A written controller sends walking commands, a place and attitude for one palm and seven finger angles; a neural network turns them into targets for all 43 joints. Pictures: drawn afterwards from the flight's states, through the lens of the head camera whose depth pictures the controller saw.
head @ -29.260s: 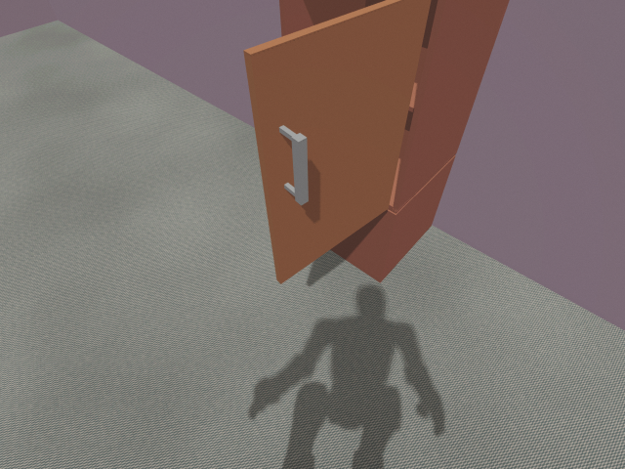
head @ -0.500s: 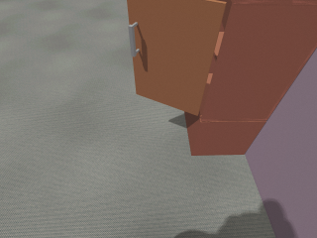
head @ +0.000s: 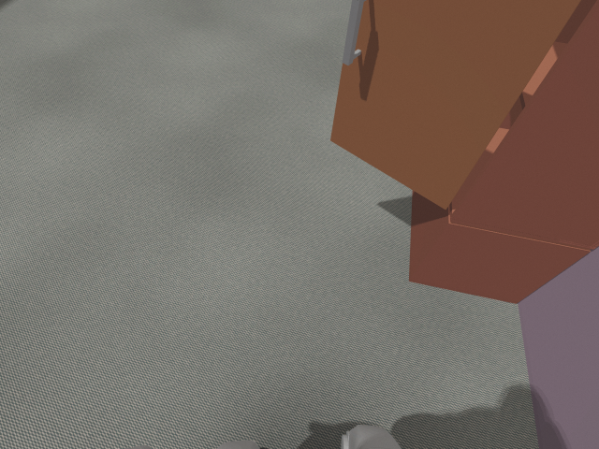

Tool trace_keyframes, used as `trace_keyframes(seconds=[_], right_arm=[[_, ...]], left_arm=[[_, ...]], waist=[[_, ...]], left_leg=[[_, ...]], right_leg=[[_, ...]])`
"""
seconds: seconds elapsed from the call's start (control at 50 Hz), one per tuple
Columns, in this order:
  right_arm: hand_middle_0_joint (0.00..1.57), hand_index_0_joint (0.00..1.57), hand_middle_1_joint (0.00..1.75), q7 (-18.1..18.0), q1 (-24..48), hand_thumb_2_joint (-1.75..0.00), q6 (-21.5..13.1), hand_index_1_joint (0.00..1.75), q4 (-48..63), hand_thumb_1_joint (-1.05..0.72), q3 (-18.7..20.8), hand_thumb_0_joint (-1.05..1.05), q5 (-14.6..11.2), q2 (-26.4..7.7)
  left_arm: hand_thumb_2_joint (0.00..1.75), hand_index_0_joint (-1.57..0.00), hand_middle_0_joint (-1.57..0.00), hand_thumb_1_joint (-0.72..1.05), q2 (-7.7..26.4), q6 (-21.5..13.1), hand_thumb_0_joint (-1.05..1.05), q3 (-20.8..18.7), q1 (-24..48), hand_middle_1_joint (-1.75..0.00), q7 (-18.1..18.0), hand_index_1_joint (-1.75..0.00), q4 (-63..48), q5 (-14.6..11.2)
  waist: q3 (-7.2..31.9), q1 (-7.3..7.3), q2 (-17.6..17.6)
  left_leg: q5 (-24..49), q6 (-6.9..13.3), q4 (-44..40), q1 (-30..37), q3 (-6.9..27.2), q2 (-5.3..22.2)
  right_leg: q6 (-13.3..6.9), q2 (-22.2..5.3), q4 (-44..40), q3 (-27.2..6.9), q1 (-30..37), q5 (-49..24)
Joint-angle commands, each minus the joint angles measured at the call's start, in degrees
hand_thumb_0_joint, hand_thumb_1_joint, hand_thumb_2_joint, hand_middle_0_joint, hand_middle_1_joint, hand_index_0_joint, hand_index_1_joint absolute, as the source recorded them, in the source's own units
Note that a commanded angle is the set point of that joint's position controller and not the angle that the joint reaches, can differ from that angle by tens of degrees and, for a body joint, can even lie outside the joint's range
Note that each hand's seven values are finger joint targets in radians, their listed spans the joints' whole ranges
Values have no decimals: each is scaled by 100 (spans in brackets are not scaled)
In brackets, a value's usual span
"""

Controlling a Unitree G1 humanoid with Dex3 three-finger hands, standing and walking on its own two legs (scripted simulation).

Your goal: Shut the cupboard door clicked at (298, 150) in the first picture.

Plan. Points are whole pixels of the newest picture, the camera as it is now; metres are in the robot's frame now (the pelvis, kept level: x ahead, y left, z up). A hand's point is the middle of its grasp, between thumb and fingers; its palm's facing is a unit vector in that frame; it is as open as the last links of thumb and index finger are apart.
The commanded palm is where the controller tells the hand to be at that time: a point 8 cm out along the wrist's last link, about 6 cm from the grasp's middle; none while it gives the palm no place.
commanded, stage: walk to a spot facing it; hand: left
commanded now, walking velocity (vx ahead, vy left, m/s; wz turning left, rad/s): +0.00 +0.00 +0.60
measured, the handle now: (357, 29) +0.95 -0.10 +0.04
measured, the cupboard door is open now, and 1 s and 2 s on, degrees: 62 62 62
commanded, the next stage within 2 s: turn to face it in 1.76 s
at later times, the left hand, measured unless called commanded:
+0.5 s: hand out of the picture +0.03 +0.14 -0.14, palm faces +0.31 -0.90 -0.30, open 7.4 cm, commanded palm none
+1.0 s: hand out of the picture -0.02 +0.18 -0.15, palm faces +0.60 -0.76 -0.24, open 7.4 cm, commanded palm none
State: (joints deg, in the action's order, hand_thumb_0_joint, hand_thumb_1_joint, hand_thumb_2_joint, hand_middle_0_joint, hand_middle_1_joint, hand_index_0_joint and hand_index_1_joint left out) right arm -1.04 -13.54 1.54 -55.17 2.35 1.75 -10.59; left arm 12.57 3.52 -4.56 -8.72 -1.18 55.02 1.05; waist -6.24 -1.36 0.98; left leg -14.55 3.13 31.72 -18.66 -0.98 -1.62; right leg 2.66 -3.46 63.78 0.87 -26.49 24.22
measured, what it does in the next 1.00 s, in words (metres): steps on the spot, turning left: right foot, then left foot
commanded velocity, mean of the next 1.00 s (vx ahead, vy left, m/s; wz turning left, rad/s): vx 0.10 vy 0.00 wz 0.60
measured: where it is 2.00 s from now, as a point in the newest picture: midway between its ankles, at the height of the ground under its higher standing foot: (226, 382)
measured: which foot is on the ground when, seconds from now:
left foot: down 0.00-0.28, up 0.30-0.70, down 0.72-1.00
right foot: up 0.00-0.28, down 0.30-0.72, up 0.74-1.00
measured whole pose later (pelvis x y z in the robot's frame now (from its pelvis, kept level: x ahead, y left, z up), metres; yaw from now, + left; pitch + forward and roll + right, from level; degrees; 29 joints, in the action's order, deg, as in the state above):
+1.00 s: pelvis +0.04 -0.04 +0.01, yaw +37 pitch +1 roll +0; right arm 0.3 -14.5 0.4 -51.8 1.9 1.6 -12.2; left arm 15.0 1.9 -4.7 -11.5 1.5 50.8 1.4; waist -3.5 -0.2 0.8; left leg -15.6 1.7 25.5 -11.2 3.1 -1.6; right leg 4.2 -5.9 56.4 0.8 -29.8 19.1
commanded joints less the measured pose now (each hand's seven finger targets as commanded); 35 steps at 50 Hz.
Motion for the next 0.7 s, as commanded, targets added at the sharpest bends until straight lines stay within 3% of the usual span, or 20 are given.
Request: trace_keyframes(seconds=[0.0,0.1,0.14,0.2,0.22,0.24,0.26,0.28,0.3,0.32,0.34,0.36,0.4,0.5,0.56,0.62,0.64,0.66,0.68], right_arm=[[20,20,30,-102,-348,-90,-106,30,291,-90,276,0,-17,-1199],[20,20,30,-43,-334,-90,-34,30,340,-90,354,0,8,-1258],[20,20,30,-23,-293,-90,-4,30,371,-90,400,0,23,-1307],[20,20,30,5,26,-90,51,30,521,-90,451,0,7,-1337],[20,20,30,12,188,-90,56,30,577,-90,458,0,-31,-1317],[20,20,30,36,242,-90,63,30,635,-90,455,0,-90,-1116],[20,20,30,73,49,-90,62,30,704,-90,426,0,-144,-721],[20,20,30,73,82,-90,80,30,743,-90,446,0,-71,-810],[20,20,30,126,-1,-90,130,30,697,-90,465,0,-21,-915],[20,20,30,143,-53,-90,179,30,657,-90,478,0,-14,-823],[20,20,30,166,-15,-90,180,30,590,-90,430,0,-11,-817],[20,20,30,205,20,-90,177,30,576,-90,412,0,-28,-839],[20,20,30,243,118,-90,190,30,654,-90,352,0,-68,-740],[20,20,30,254,715,-90,201,30,824,-90,256,0,-73,-636],[20,20,30,260,942,-90,162,30,920,-90,195,0,-90,-577],[20,20,30,260,865,-90,118,30,946,-90,182,0,-128,-598],[20,20,30,254,699,-90,102,30,928,-90,192,0,-124,-619],[20,20,30,249,449,-90,79,30,868,-90,211,0,-105,-711],[20,20,30,253,20,-90,28,30,756,-90,266,0,-70,-971]], left_arm=[[90,-20,-20,90,477,-192,0,-109,-80,-30,2,-30,-541,25],[90,-20,-20,90,464,-177,0,-79,181,-30,-1,-30,-775,19],[90,-20,-20,90,475,-191,0,-45,225,-30,-2,-30,-848,6],[90,-20,-20,90,535,-210,0,-49,-201,-30,-33,-30,-803,-40],[90,-20,-20,90,663,-242,0,-76,-526,-30,-46,-30,-739,-39],[90,-20,-20,90,842,-294,0,-127,-782,-30,-71,-30,-690,-14],[90,-20,-20,90,1372,-358,0,-219,-786,-30,-116,-30,-745,78],[90,-20,-20,90,1530,-326,0,-195,-542,-30,-133,-30,-804,83],[90,-20,-20,90,1315,-312,0,-117,-238,-30,-141,-30,-892,57],[90,-20,-20,90,990,-322,0,-91,99,-30,-171,-30,-969,43],[90,-20,-20,90,882,-352,0,-65,186,-30,-164,-30,-989,41],[90,-20,-20,90,791,-380,0,-20,155,-30,-147,-30,-982,30],[90,-20,-20,90,807,-420,0,-28,-162,-30,-147,-30,-933,28],[90,-20,-20,90,936,-419,0,-112,-942,-30,-156,-30,-736,44],[90,-20,-20,90,1035,-397,0,-167,-1121,-30,-153,-30,-692,76],[90,-20,-20,90,1132,-378,0,-217,-1026,-30,-128,-30,-676,96],[90,-20,-20,90,1172,-372,0,-231,-953,-30,-119,-30,-711,83],[90,-20,-20,90,1166,-366,0,-238,-854,-30,-104,-30,-723,49],[90,-20,-20,90,1065,-352,0,-211,-848,-30,-75,-30,-757,-7]], waist=[[961,12,-560],[864,-79,-956],[938,-97,-1097],[998,87,-1237],[1077,268,-1058],[1149,389,-535],[1114,372,1079],[830,294,1491],[579,109,888],[443,-95,734],[370,-131,939],[388,-159,900],[625,-71,961],[804,314,988],[833,410,1087],[826,361,1219],[851,249,1150],[901,75,946],[1172,-172,281]], left_leg=[[1979,448,-1359,1224,1801,1407],[1554,604,-1370,1052,2085,1296],[1748,608,-1239,1020,2178,1232],[1824,465,-976,445,2251,1030],[1548,311,-731,73,2202,871],[573,27,-374,-577,1972,523],[-1033,-430,924,-1559,1089,-262],[-2019,-563,2550,-1635,600,-432],[-1773,-485,3489,-1443,761,-141],[-1477,-491,3788,-1488,777,-30],[-1260,-574,3962,-1607,591,104],[-1020,-649,3995,-1575,459,183],[-889,-710,3687,-1505,246,145],[-1109,-718,2695,-1457,-71,199],[-1230,-649,1821,-1186,-260,238],[-1128,-514,884,-605,-419,207],[-818,-481,479,-256,-469,179],[-221,-433,-126,366,-473,146],[774,-311,-774,1475,-152,378]], right_leg=[[135,-72,2,-259,-608,-499],[169,79,-932,-191,-386,-264],[142,203,-1548,-143,-78,-111],[46,434,-2703,-59,970,-339],[34,438,-3405,-82,1622,-875],[-11,81,-4271,-315,2371,-1246],[-500,-1425,-5080,-1990,2856,-718],[-1012,-2390,-5134,-2636,1969,-1146],[-1195,-2256,-5042,-2119,1253,-913],[-1145,-1941,-4980,-1783,1116,-1127],[-1130,-1612,-4671,-1417,1370,-2091],[-1076,-1411,-4385,-813,1539,-3064],[-952,-1284,-4142,-279,2002,-4056],[-955,-1475,-3897,-52,2874,-4941],[-979,-1598,-3717,77,3019,-5195],[-940,-1703,-3482,202,2784,-5050],[-861,-1710,-3334,312,2570,-4885],[-677,-1621,-2998,546,2186,-4544],[-387,-1426,-2213,810,1423,-3480]])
